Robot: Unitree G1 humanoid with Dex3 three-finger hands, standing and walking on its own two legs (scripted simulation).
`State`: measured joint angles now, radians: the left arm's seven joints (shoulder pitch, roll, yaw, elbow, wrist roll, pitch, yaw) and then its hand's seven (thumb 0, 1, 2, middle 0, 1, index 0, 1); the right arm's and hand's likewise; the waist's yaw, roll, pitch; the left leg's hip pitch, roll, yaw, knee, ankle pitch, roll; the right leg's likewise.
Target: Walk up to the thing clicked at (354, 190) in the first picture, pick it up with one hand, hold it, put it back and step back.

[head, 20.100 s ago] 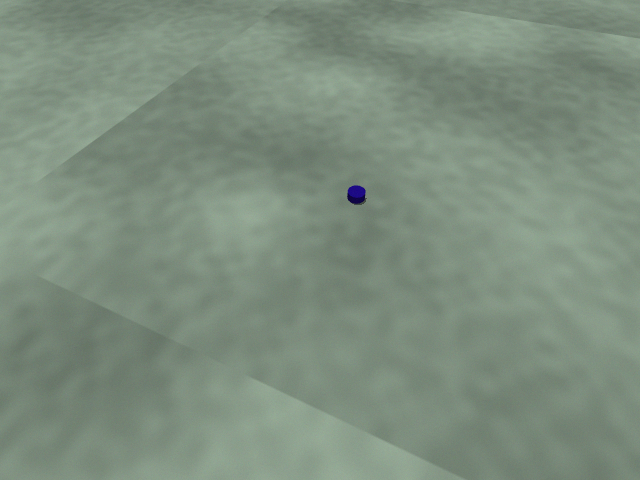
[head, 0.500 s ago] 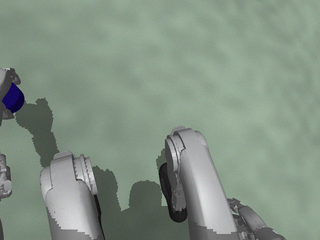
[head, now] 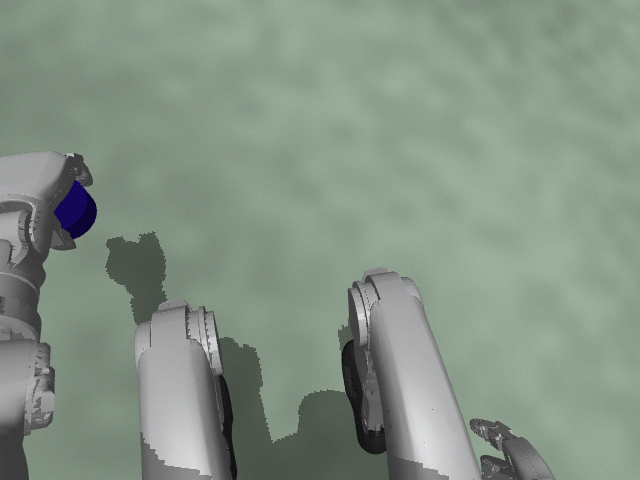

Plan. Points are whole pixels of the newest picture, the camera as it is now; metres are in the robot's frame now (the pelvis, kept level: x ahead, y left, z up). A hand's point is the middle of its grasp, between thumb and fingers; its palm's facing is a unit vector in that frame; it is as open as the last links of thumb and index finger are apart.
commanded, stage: lift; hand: left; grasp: from above
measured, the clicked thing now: (58, 208) +0.47 +0.31 -0.16
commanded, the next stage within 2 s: hold in 1.34 s
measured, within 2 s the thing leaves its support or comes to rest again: neither
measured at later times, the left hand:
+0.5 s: hand out of the picture +0.38 +0.28 +0.06, palm faces -0.40 -0.11 -0.91, open 10.0 cm
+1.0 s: hand out of the picture +0.35 +0.25 +0.23, palm faces -0.43 -0.11 -0.89, open 10.0 cm
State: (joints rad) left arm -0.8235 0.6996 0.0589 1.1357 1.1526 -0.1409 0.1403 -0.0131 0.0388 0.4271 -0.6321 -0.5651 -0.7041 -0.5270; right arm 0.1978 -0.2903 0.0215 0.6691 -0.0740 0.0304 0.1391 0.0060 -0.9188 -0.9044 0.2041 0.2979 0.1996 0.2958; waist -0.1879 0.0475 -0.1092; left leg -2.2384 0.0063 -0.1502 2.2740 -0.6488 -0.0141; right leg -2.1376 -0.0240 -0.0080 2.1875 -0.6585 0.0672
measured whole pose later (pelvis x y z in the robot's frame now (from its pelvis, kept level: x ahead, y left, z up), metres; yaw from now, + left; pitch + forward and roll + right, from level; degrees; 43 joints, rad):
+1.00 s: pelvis +0.04 -0.01 +0.30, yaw +5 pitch +16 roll -2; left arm -0.32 0.43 -0.15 0.74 0.99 0.01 0.10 0.01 0.03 0.45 -0.58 -0.65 -0.66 -0.61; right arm 0.21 -0.24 -0.03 0.71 0.03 0.02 -0.05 0.01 -0.91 -0.90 0.20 0.30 0.20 0.30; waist -0.06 0.04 -0.13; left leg -1.00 0.07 -0.02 1.20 -0.48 -0.03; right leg -0.97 -0.03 0.00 1.16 -0.47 0.05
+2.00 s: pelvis +0.09 -0.01 +0.39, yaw +4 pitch +5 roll +0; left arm -0.28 0.39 -0.21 0.72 1.00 0.02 0.03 0.01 0.00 0.54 -0.56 -0.68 -0.64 -0.65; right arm 0.22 -0.25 -0.05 0.70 0.05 0.08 -0.04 0.01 -0.90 -0.89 0.20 0.30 0.20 0.30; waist -0.01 0.03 -0.06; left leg -0.41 0.05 0.04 0.64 -0.32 -0.03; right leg -0.42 -0.04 0.03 0.64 -0.31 0.04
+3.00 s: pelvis +0.07 -0.01 +0.40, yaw +3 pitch +0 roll +1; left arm -0.23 0.39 -0.23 0.61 0.98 0.02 -0.05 0.02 -0.02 0.61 -0.50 -0.77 -0.59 -0.73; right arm 0.17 -0.24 -0.02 0.67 0.06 0.09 -0.06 0.01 -0.90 -0.90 0.20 0.30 0.20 0.30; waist 0.01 0.04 0.00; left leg -0.27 0.05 0.05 0.49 -0.22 -0.03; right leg -0.29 -0.04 0.04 0.52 -0.23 0.04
